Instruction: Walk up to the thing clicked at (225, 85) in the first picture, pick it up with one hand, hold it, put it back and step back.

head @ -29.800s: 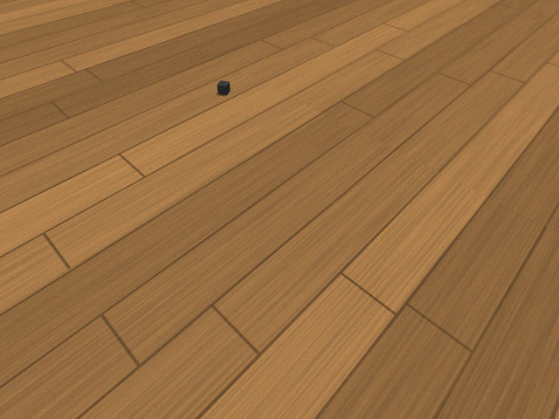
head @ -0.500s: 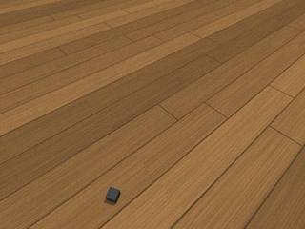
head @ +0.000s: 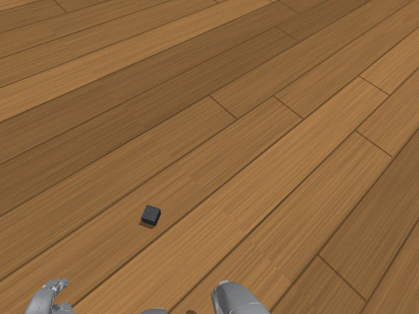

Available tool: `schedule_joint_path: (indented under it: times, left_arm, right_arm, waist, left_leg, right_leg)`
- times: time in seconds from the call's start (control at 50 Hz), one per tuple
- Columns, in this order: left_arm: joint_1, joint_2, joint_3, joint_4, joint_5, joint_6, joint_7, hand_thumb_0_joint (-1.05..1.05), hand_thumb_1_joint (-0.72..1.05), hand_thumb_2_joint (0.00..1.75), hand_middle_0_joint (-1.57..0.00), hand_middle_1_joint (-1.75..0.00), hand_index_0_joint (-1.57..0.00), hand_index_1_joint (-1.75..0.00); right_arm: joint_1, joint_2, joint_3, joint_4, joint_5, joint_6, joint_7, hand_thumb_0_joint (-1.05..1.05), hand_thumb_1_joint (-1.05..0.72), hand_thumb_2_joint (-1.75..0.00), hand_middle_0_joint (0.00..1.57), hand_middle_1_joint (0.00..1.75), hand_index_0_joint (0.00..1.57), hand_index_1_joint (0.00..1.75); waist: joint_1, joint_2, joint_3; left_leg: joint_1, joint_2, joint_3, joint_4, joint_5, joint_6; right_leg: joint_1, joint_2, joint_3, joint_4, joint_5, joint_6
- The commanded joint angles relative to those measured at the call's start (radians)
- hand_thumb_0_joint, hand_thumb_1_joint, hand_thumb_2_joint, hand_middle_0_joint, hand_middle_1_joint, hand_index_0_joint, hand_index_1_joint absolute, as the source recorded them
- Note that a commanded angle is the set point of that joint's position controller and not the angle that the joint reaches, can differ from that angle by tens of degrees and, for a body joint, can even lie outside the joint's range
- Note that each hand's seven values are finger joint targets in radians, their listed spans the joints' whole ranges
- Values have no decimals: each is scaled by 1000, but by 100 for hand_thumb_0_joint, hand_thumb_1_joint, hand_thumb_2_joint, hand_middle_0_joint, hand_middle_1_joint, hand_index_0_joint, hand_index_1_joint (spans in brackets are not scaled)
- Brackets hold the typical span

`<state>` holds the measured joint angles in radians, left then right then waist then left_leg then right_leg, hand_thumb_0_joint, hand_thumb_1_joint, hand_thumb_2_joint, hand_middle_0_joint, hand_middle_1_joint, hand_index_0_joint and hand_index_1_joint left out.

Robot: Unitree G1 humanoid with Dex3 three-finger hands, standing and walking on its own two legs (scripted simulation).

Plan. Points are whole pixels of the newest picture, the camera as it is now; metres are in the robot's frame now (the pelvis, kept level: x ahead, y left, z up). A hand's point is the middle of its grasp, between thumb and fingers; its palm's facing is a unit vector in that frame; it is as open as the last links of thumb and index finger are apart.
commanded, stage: walk up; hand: left
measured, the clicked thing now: (151, 215) +0.55 +0.19 -0.73
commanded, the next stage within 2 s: none
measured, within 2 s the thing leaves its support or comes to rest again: neither
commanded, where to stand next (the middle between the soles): +0.17 -0.04 m, yaw -2 degrees
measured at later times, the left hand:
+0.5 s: hand out of the picture +0.00 +0.24 -0.14, palm faces -0.03 -0.92 -0.40, open 7.4 cm
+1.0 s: hand out of the picture -0.20 +0.22 -0.16, palm faces -0.05 -0.93 -0.37, open 7.4 cm
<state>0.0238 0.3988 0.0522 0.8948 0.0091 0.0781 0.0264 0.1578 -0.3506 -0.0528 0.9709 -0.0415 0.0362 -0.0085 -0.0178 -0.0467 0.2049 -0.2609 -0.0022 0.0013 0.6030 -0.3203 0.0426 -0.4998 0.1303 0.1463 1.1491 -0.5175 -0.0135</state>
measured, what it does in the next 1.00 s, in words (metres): walks backwards: right foot, then left foot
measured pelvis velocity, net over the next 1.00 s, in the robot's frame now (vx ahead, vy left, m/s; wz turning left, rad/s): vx -0.26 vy -0.05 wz -0.06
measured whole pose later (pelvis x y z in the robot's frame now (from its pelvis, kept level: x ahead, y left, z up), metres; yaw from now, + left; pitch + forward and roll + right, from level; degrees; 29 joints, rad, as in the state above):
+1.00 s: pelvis -0.26 -0.05 -0.01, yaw -3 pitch -5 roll -2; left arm 0.26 0.37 0.08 0.94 0.04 0.02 -0.02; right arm 0.20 -0.42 -0.07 0.85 -0.04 0.02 0.00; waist 0.01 0.04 0.10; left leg -0.38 0.07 -0.07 0.77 -0.42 0.01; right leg -0.17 0.03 0.04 0.62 -0.37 0.01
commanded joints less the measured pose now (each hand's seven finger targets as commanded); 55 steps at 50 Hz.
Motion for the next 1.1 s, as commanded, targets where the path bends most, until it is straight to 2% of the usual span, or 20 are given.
schedule_joint_path:
  times: [0.0,0.08,0.22,0.24,0.28,0.38,0.48,0.54,0.58,0.6,0.62,0.68,0.82,0.9,0.92,0.94,0.96,1.0,1.04,1.08]
  left_arm:
    - [73,170,65,-85,13,-16,6,0,90,90,-20,-30,-20,-30]
    - [46,154,65,-128,15,-29,1,0,90,90,-20,-30,-20,-30]
    - [216,157,80,-70,24,-42,-14,0,90,90,-20,-30,-20,-30]
    - [210,204,91,-78,33,-47,-14,0,90,90,-20,-30,-20,-30]
    - [116,321,112,-129,29,-43,-20,0,90,90,-20,-30,-20,-30]
    - [37,200,93,-184,33,-43,-5,0,90,90,-20,-30,-20,-30]
    - [104,197,95,-222,44,-24,-2,0,90,90,-20,-30,-20,-30]
    - [92,188,80,-239,20,4,-15,0,90,90,-20,-30,-20,-30]
    - [142,108,64,-248,14,7,-19,0,90,90,-20,-30,-20,-30]
    - [74,173,85,-256,29,11,-3,0,90,90,-20,-30,-20,-30]
    - [36,212,98,-249,35,16,-1,0,90,90,-20,-30,-20,-30]
    - [181,194,106,-178,12,10,-21,0,90,90,-20,-30,-20,-30]
    - [121,170,68,-159,15,-57,-47,0,90,90,-20,-30,-20,-30]
    - [293,163,86,-12,22,-88,-36,0,90,90,-20,-30,-20,-30]
    - [323,205,97,0,32,-96,-32,0,90,90,-20,-30,-20,-30]
    - [303,268,110,-18,45,-102,-30,0,90,90,-20,-30,-20,-30]
    - [209,353,119,-56,46,-96,-28,0,90,90,-20,-30,-20,-30]
    - [56,284,99,-91,37,-99,-29,0,90,90,-20,-30,-20,-30]
    - [72,230,92,-77,31,-112,-25,0,90,90,-20,-30,-20,-30]
    - [127,243,97,-61,31,-118,-28,0,90,90,-20,-30,-20,-30]
  right_arm:
    - [-16,-263,-70,-114,15,-34,-45,0,-90,-90,20,30,20,30]
    - [46,-274,-75,-122,23,-31,-50,0,-90,-90,20,30,20,30]
    - [-62,-292,-70,-175,30,-10,-27,0,-90,-90,20,30,20,30]
    - [-65,-269,-64,-187,36,-12,-24,0,-90,-90,20,30,20,30]
    - [-77,-222,-57,-194,44,-6,-38,0,-90,-90,20,30,20,30]
    - [11,-220,-40,-152,49,-14,-32,0,-90,-90,20,30,20,30]
    - [53,-205,-33,-178,33,-39,-43,0,-90,-90,20,30,20,30]
    - [115,-215,-55,-153,12,-50,-45,0,-90,-90,20,30,20,30]
    - [60,-364,-90,-180,-18,-52,-42,0,-90,-90,20,30,20,30]
    - [58,-439,-105,-207,-5,-49,-38,0,-90,-90,20,30,20,30]
    - [-1,-432,-111,-217,-4,-57,-50,0,-90,-90,20,30,20,30]
    - [-82,-294,-72,-219,-5,-66,-58,0,-90,-90,20,30,20,30]
    - [50,-281,-76,-194,0,-69,-21,0,-90,-90,20,30,20,30]
    - [9,-295,-71,-202,-4,-33,-1,0,-90,-90,20,30,20,30]
    - [6,-234,-54,-214,5,-32,0,0,-90,-90,20,30,20,30]
    - [11,-165,-31,-233,20,-33,-2,0,-90,-90,20,30,20,30]
    - [-52,-229,-52,-227,12,-34,-15,0,-90,-90,20,30,20,30]
    - [17,-280,-70,-168,28,-41,-2,0,-90,-90,20,30,20,30]
    - [64,-235,-59,-133,33,-49,6,0,-90,-90,20,30,20,30]
    - [75,-224,-51,-124,25,-53,12,0,-90,-90,20,30,20,30]
  waist:
    - [19,138,-253]
    - [-30,159,-270]
    - [48,166,-317]
    - [44,64,-329]
    - [69,-258,-236]
    - [22,-119,-171]
    - [49,-178,-259]
    - [13,-102,-275]
    - [46,244,-273]
    - [-21,242,-255]
    - [-15,237,-201]
    - [89,134,-202]
    - [-37,251,-258]
    - [52,232,-193]
    - [62,95,-180]
    - [60,-141,-143]
    - [90,-134,-56]
    - [12,-101,35]
    - [10,-96,-30]
    - [42,-149,-62]
  left_leg:
    - [306,250,-244,-84,778,154]
    - [358,258,-234,-63,746,174]
    - [78,216,-173,4,402,95]
    - [-40,148,-144,67,288,50]
    - [-123,-79,-27,441,-316,-38]
    - [-166,-103,-111,562,-213,-51]
    - [-176,-18,-27,113,-192,-60]
    - [29,-27,11,-244,190,-46]
    - [231,321,-474,-263,437,86]
    - [-5,472,-568,-271,412,236]
    - [-128,504,-627,-309,336,272]
    - [28,251,-204,-182,463,148]
    - [213,204,-175,-195,-64,156]
    - [-110,160,-115,-80,-164,102]
    - [-222,108,-78,50,-204,47]
    - [-380,-16,-27,217,-274,-32]
    - [-274,-7,-135,302,-272,-47]
    - [-140,23,-142,355,-171,-52]
    - [-182,-18,-129,325,-96,-58]
    - [-189,-9,-108,248,-95,-63]
  right_leg:
    - [-74,-37,44,11,29,30]
    - [-23,-70,-6,-225,27,48]
    - [350,-122,-106,-708,337,-20]
    - [403,-206,26,-670,471,-65]
    - [185,-514,360,-798,585,-310]
    - [205,-331,76,-690,713,-204]
    - [468,-332,64,-578,783,-181]
    - [340,-258,-5,-420,607,-104]
    - [-82,-37,-75,-153,-41,-14]
    - [16,-55,32,-1,-147,7]
    - [62,-84,96,138,-108,5]
    - [-24,-30,101,203,56,3]
    - [92,-113,-79,-424,-1,51]
    - [426,-84,-160,-782,129,-16]
    - [474,-150,1,-800,91,-43]
    - [427,-346,344,-912,-147,-109]
    - [97,-500,484,-987,-428,-211]
    - [-49,-450,351,-965,-368,-199]
    - [134,-338,160,-918,-168,-154]
    - [203,-323,140,-906,-164,-144]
